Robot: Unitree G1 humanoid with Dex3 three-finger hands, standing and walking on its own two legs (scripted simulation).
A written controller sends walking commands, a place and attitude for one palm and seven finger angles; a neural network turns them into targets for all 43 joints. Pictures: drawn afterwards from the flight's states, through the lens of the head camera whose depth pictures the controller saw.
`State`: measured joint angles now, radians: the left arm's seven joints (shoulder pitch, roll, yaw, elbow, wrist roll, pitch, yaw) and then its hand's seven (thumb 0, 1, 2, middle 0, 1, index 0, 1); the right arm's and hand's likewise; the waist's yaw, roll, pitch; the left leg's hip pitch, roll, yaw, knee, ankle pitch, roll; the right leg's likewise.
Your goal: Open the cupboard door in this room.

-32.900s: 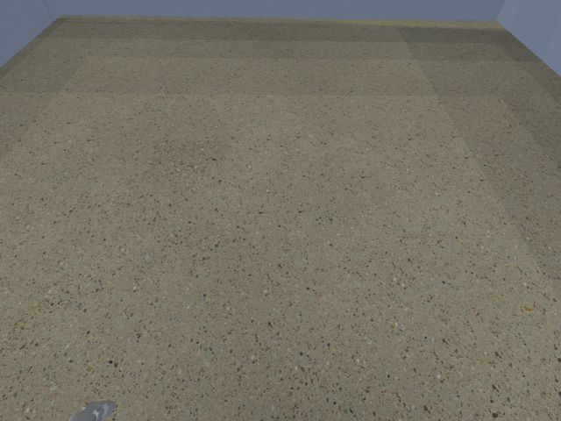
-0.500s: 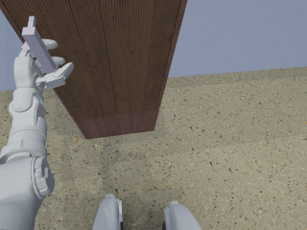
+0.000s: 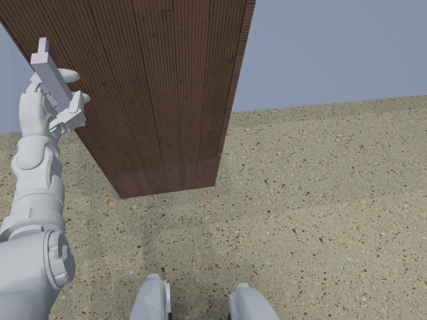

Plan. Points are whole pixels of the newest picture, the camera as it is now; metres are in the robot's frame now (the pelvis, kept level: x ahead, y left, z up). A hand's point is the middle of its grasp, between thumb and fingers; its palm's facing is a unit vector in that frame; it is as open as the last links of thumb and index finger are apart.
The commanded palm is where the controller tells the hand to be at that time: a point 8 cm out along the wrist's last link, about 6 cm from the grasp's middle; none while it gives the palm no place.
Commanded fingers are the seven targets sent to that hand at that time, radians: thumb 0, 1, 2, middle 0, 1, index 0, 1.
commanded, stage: pull the door open along its arc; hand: left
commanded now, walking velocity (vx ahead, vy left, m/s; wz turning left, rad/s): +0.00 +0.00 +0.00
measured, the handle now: (62, 86) +0.53 +0.26 +0.08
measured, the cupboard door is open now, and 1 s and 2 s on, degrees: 3 48 50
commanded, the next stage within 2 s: open thumb and fingers to let go in 0.80 s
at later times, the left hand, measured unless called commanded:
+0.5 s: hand (121, 176) +0.35 +0.14 +0.07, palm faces +0.45 -0.89 +0.07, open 6.2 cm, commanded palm +0.28 +0.17 +0.07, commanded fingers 0.00 0.90 0.90 -0.40 -1.35 -0.40 -1.35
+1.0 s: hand (176, 211) +0.29 +0.05 +0.07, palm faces +0.42 -0.91 -0.02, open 6.2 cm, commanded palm +0.24 +0.09 +0.07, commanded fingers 0.00 0.48 0.72 -0.37 -1.30 -0.37 -1.30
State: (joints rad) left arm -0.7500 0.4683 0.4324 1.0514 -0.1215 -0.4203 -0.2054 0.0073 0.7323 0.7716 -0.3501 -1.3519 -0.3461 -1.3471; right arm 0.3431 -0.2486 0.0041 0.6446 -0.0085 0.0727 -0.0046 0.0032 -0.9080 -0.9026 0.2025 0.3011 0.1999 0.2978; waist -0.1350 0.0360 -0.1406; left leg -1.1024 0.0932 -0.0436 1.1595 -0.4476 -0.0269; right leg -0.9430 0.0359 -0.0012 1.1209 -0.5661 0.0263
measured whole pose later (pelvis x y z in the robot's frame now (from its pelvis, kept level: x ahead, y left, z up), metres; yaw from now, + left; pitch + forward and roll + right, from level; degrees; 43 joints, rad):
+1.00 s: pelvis +0.02 -0.05 +0.02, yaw +5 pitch +13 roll +0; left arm 0.19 -0.09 -0.24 0.10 0.10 -0.25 0.57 0.01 0.64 0.75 -0.34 -1.32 -0.37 -1.33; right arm 0.18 -0.18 0.00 0.55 -0.08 -0.01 0.01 0.01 -0.91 -0.90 0.20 0.30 0.20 0.30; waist -0.02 0.04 -0.19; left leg -0.85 0.05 -0.09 1.05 -0.44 -0.08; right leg -0.70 0.00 -0.06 1.10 -0.62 -0.03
